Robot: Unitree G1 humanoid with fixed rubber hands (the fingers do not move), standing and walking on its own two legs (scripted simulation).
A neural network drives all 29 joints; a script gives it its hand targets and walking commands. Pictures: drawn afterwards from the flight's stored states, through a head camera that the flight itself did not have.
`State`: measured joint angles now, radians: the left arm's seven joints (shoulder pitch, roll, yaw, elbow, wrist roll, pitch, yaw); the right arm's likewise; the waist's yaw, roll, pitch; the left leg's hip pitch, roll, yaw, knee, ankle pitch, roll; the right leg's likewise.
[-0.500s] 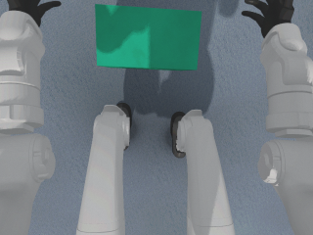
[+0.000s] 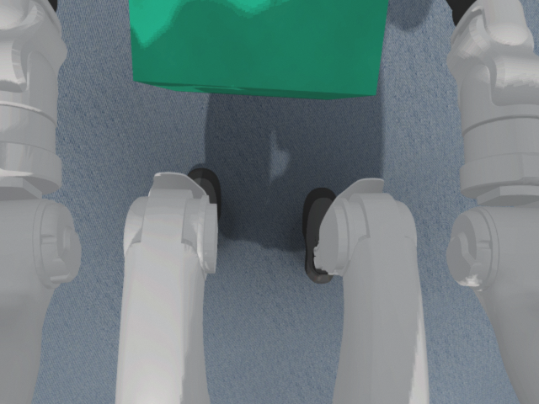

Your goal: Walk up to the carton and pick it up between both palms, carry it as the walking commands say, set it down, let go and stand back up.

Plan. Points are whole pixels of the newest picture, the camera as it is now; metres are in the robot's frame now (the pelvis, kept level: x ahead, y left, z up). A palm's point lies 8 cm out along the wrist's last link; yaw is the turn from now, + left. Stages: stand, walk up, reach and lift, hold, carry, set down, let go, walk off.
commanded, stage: reach and lift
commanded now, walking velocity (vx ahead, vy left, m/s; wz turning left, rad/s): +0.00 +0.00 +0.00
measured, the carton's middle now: (257, 37) +0.51 +0.03 -0.31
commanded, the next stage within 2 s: none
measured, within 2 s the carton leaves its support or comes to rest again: neither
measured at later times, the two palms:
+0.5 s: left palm (81, 20) +0.51 +0.26 -0.27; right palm (426, 35) +0.53 -0.20 -0.27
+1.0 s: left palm (90, 15) +0.51 +0.25 -0.27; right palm (423, 26) +0.54 -0.18 -0.26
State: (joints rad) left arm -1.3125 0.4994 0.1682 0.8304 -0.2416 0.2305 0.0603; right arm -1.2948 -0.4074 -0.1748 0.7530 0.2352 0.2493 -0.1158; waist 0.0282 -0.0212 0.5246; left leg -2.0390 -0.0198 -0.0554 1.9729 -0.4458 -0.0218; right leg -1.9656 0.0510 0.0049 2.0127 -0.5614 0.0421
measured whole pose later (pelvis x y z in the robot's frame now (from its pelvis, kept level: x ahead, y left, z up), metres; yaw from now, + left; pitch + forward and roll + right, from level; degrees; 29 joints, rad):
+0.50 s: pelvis +0.02 +0.00 -0.08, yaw -1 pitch +30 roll -1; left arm -1.25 0.52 0.07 0.99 -0.33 0.08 0.05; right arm -1.27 -0.43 -0.04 0.94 0.30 0.09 -0.09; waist 0.03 -0.02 0.52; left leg -2.24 0.01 -0.02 2.23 -0.52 -0.01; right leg -2.18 0.07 0.03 2.28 -0.63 0.06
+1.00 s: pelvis +0.01 +0.00 -0.07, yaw -1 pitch +30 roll -1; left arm -1.33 0.51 0.03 1.06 -0.35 0.05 0.07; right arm -1.36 -0.43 0.02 1.00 0.34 0.08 -0.12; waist 0.03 -0.03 0.52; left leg -2.24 0.01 -0.04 2.20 -0.49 -0.02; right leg -2.18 0.07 0.01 2.24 -0.58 0.04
